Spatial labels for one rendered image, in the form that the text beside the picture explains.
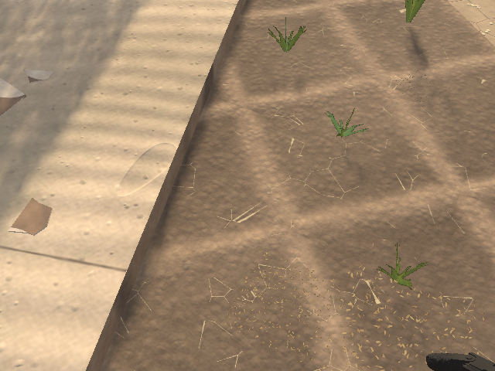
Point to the robot right hand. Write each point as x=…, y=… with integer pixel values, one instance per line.
x=458, y=362

